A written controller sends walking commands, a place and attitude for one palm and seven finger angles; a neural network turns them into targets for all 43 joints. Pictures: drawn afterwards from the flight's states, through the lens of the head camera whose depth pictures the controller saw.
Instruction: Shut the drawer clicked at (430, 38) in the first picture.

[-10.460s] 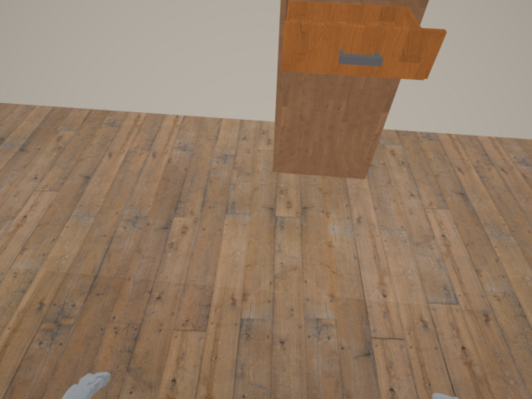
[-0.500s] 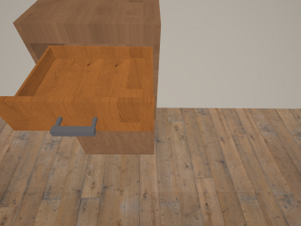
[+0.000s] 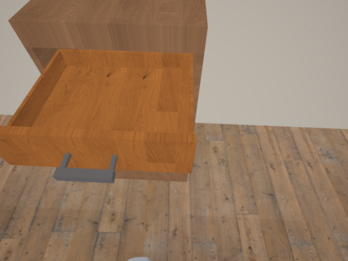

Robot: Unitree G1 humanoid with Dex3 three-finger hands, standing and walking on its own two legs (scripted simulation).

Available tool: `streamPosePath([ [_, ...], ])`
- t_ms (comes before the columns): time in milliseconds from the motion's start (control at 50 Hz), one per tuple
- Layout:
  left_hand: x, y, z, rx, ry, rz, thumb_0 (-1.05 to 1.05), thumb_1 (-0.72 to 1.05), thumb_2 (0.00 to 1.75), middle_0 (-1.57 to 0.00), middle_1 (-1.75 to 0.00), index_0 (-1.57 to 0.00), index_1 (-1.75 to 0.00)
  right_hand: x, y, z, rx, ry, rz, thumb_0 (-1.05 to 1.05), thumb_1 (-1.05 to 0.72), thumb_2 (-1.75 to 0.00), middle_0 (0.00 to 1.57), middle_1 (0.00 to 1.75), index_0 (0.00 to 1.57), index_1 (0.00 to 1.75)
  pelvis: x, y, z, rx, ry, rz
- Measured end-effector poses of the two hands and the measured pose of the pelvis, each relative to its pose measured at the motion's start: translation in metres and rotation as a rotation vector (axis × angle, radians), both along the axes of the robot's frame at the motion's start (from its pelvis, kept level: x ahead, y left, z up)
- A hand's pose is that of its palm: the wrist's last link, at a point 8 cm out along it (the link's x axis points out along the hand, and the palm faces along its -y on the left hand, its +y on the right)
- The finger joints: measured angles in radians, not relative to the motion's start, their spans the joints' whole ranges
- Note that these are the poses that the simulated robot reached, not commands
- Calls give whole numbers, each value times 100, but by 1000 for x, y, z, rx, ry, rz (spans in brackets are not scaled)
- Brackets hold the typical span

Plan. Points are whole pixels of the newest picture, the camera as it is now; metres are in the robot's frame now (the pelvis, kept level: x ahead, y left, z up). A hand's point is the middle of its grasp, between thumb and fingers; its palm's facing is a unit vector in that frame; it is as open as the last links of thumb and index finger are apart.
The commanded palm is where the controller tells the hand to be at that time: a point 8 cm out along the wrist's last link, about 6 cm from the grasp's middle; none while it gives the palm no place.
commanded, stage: come to a stop and stand still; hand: left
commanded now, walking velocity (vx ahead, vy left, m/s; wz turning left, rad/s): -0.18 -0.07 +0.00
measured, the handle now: (88, 166) +0.29 +0.21 +0.06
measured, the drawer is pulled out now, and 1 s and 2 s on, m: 0.29 0.29 0.29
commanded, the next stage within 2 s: look again from close up in 1.50 s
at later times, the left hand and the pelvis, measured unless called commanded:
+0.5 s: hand out of the picture +0.04 +0.17 -0.15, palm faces +0.04 -0.97 -0.25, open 7.3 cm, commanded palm none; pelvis -0.01 -0.02 +0.02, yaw +1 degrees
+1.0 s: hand out of the picture +0.05 +0.18 -0.15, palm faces -0.02 -0.98 -0.20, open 7.4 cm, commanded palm none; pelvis -0.01 +0.00 +0.02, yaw +0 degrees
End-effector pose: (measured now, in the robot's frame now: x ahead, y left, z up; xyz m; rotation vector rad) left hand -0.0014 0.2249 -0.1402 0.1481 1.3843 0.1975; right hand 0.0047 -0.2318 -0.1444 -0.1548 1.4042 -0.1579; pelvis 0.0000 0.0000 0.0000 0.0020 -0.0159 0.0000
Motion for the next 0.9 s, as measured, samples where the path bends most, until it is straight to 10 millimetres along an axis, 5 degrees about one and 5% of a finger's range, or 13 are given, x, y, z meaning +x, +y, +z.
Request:
streamPosePath([
  [140,34,3,10,9,-19,-2,1,91,90,-20,-30,-20,-29,69,2,17,-17,-161,41,0,-91,-90,20,29,20,29,11,-1,11,5,-3,6],
  [240,59,-1,21,42,-125,-24,1,91,90,-20,-30,-20,-29,92,-8,12,12,-191,58,0,-91,-90,20,29,20,30,9,-15,11,21,3,7],
  [340,57,-9,26,63,-142,-47,0,91,90,-20,-30,-20,-29,98,-23,4,20,-191,29,0,-91,-90,20,29,20,30,4,-22,7,15,1,15],
  [480,38,-8,28,45,-113,-43,0,91,90,-20,-30,-21,-29,75,-25,14,1,-139,40,0,-91,-90,20,29,20,29,-10,-17,16,20,11,12],
  [660,9,24,6,-8,-65,-17,1,91,90,-20,-30,-21,-29,23,0,26,-49,-93,50,0,-91,-90,20,29,20,29,-24,10,12,4,0,13],
  [900,24,21,20,-32,-36,-66,1,91,90,-19,-29,-20,-29,-43,32,31,1,45,-26,0,-90,-90,20,29,20,30,-14,12,26,-7,41,5],
])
